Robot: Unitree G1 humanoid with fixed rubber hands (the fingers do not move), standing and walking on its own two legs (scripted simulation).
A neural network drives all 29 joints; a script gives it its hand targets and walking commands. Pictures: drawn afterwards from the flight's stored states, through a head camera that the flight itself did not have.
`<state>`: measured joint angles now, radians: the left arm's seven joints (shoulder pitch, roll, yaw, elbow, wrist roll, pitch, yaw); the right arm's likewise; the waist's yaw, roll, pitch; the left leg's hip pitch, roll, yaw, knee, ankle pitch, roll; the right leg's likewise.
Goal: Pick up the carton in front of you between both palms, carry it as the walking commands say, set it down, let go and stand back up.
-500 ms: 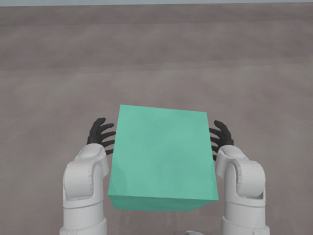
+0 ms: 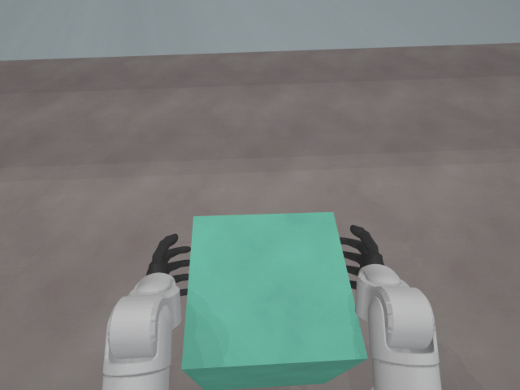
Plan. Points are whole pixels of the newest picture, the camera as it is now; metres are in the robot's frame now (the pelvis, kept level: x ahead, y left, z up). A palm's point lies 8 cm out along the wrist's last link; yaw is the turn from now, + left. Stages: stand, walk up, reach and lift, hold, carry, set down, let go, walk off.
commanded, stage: carry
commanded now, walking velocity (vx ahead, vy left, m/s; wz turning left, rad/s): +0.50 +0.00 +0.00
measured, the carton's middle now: (265, 307) +0.26 +0.01 -0.02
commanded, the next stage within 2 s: none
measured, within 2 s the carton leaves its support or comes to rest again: neither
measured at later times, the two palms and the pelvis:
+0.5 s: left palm (182, 141) +0.58 +0.18 +0.08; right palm (321, 139) +0.57 -0.11 +0.09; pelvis +0.31 +0.05 +0.00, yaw -3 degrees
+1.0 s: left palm (218, 74) +0.89 +0.13 +0.08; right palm (321, 71) +0.90 -0.16 +0.08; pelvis +0.62 -0.01 +0.00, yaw +0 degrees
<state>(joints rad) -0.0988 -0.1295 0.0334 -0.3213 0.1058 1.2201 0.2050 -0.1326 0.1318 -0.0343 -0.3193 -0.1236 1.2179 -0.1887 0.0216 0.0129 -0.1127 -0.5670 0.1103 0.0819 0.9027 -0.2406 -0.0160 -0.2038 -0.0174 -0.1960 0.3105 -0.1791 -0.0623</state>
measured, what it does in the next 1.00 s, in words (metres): walks ahead: left foot, then right foot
